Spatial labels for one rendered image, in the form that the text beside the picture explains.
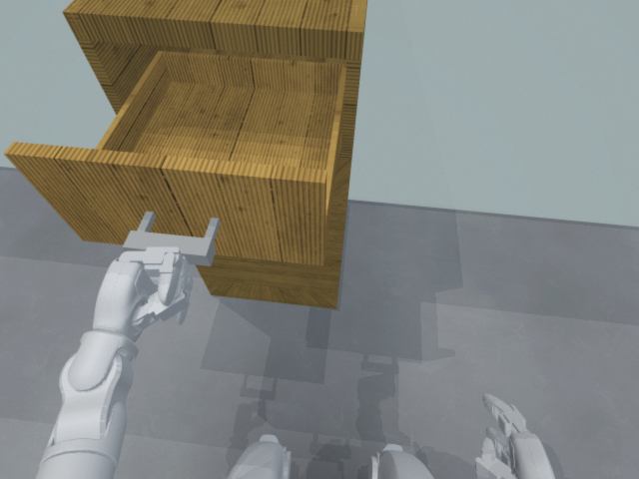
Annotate robot left hand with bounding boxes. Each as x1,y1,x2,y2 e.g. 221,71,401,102
93,246,194,343

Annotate cabinet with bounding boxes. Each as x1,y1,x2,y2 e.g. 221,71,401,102
63,0,367,309

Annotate left robot forearm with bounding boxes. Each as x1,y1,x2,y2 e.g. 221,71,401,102
36,329,139,479

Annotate left robot shin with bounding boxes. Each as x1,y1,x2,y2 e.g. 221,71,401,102
260,435,280,444

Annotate robot shin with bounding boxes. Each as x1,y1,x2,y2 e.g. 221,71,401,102
260,435,280,444
381,444,403,452

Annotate robot right hand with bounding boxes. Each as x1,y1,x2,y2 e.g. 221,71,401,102
475,393,555,479

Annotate drawer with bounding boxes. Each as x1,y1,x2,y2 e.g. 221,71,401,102
4,51,346,266

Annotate right robot shin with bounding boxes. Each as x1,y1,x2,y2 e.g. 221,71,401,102
381,444,403,452

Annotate handle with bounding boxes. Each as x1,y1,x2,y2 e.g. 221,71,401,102
123,211,220,266

